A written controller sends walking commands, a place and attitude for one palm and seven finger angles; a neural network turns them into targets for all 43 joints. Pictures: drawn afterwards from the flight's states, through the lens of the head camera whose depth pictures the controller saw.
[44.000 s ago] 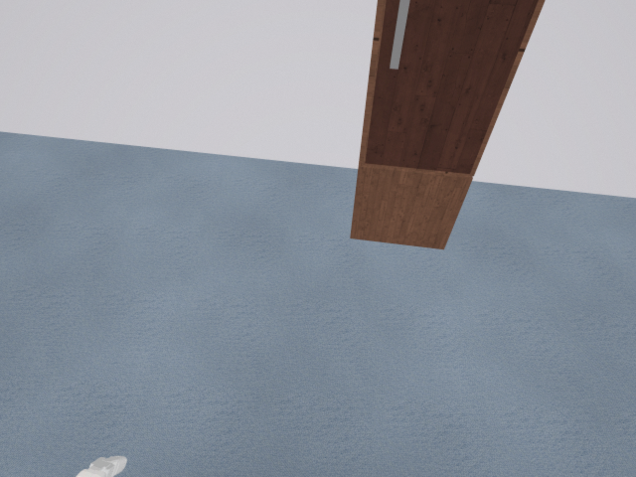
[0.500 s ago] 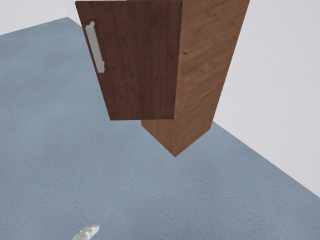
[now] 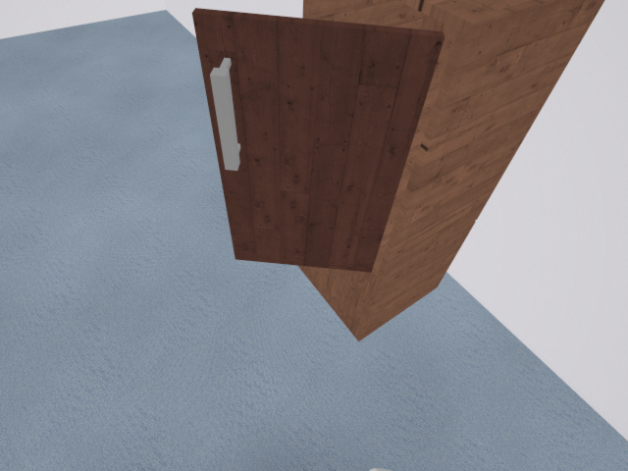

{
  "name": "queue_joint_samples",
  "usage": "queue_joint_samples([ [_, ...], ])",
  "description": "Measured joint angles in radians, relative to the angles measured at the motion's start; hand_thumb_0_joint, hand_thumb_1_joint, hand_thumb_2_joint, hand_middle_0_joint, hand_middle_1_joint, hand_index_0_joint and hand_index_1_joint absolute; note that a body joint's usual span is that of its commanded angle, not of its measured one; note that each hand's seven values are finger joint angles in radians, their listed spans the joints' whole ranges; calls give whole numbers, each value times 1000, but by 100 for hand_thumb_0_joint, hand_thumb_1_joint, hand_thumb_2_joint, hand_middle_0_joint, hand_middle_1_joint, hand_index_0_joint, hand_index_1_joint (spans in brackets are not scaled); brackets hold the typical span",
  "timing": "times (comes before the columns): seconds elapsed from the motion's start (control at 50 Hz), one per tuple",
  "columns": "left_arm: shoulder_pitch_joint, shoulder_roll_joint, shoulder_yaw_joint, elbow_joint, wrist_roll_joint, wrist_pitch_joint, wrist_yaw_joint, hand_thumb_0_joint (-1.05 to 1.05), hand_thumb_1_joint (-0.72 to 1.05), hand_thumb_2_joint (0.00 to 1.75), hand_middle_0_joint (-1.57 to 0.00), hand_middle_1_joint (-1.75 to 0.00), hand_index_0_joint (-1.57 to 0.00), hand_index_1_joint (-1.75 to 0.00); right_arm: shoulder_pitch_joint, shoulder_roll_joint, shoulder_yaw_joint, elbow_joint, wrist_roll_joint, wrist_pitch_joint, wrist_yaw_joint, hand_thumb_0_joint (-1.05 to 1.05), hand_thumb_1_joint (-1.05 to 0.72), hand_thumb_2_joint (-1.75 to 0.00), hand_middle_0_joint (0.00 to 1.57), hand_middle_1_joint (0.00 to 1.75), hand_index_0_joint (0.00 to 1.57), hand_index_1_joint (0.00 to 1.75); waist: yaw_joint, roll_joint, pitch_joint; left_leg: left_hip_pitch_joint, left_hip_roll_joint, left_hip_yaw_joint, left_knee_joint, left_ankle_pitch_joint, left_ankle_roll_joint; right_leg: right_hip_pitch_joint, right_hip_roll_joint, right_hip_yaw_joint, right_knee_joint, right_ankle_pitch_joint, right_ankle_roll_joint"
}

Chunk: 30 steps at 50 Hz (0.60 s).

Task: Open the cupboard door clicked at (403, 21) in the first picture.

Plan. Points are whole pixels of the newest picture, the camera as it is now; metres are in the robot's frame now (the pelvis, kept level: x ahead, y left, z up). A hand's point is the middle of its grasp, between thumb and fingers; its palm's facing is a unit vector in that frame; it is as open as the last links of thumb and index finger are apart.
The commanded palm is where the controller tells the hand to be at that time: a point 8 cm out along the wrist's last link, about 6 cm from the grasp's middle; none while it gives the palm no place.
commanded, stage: shuffle to correct the standing spot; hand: left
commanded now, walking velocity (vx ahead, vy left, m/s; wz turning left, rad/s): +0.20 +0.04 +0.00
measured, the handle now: (229, 117) +0.60 +0.21 +0.10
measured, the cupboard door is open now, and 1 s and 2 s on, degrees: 50 50 50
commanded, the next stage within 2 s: come to a stop and stand still in 0.08 s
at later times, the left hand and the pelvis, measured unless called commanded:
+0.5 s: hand out of the picture +0.12 +0.17 -0.19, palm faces +0.09 -0.98 -0.17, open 7.4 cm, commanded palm none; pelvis +0.12 +0.01 -0.01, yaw +1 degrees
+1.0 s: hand out of the picture +0.13 +0.16 -0.17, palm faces +0.06 -0.98 -0.21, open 7.3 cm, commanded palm none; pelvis +0.09 -0.02 +0.00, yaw +1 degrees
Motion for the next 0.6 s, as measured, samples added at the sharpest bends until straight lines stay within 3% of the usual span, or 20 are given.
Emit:
queue_joint_samples([
  [0.08, -25, -31, -7, -34, 2, -5, 0, 1, 91, 90, -20, -30, -20, -30, 33, -3, -16, 31, 6, 9, -10, -1, -95, -90, 20, 30, 21, 30, -3, 27, -12, 54, -9, -1, -59, -1, 2, -8, -16, -20, -203, 39, 14],
  [0.14, -36, -37, -7, -44, 8, -13, 9, 1, 93, 90, -20, -30, -20, -30, 60, -13, -17, 50, 4, 24, -3, -1, -95, -90, 20, 30, 21, 30, -14, 43, -13, 69, -6, -6, -19, -48, -9, 63, -6, -32, -391, 85, 21],
  [0.18, -30, -25, -6, -55, 9, -34, 9, 1, 93, 90, -20, -30, -20, -30, 87, -12, -16, 61, 8, 35, 2, -1, -94, -90, 20, 30, 21, 30, -12, 34, -19, 35, -8, -7, 95, -151, -13, 110, -5, -20, -491, 142, 11],
  [0.22, -33, -35, -8, -51, 3, -42, 13, 1, 93, 90, -20, -30, -20, -30, 98, -23, -20, 82, 5, 55, 8, -1, -94, -90, 20, 30, 20, 30, -11, 65, -14, -38, 7, -38, 299, -262, -15, 127, 9, -46, -463, 119, -1],
  [0.28, -14, -51, -13, -41, -3, -44, 25, 1, 93, 90, -20, -30, -20, -30, 99, -31, -21, 106, 3, 73, 13, 0, -93, -90, 20, 30, 20, 30, -17, 79, -15, -133, 25, -49, 478, -219, -32, 200, 18, -68, -535, 99, 1],
  [0.36, -7, -62, -24, -19, -3, -27, 36, 1, 92, 90, -20, -30, -20, -30, 77, -16, -15, 98, 18, 78, 3, 0, -92, -90, 20, 30, 20, 30, -24, 48, 1, -133, 33, -26, 309, -149, -67, 260, 5, -55, -614, 119, 13],
  [0.42, -16, -65, -24, -16, -7, -5, 40, 1, 91, 90, -20, -30, -20, -30, 56, -4, -17, 83, 23, 83, -3, 0, -92, -90, 20, 30, 20, 30, -21, 32, 24, -84, 25, -18, 128, -37, -76, 266, -3, -41, -579, 85, 27],
  [0.46, -19, -65, -21, -21, -11, 11, 42, 1, 91, 90, -20, -30, -20, -30, 48, -6, -23, 71, 20, 82, -8, 0, -92, -90, 20, 30, 20, 30, -20, 42, 33, -46, 38, -15, 48, 97, -54, 255, 6, -39, -517, 41, 39],
  [0.52, -54, -40, -12, -29, -18, 34, 55, 0, 90, 90, -20, -30, -20, -30, 13, 12, -24, 60, 15, 85, -17, 0, -92, -90, 20, 30, 20, 30, -18, 9, 50, -55, 27, 7, 87, -8, -12, 183, 2, 1, -336, -101, 41],
  [0.6, -116, -17, 3, -52, -21, 45, 61, 0, 91, 90, -20, -30, -20, -30, -36, 17, -23, 33, 5, 84, -26, 0, -92, -90, 20, 30, 20, 30, -31, 21, 65, -77, 35, 0, 74, 7, -10, 90, 42, 31, -110, -181, 41],
])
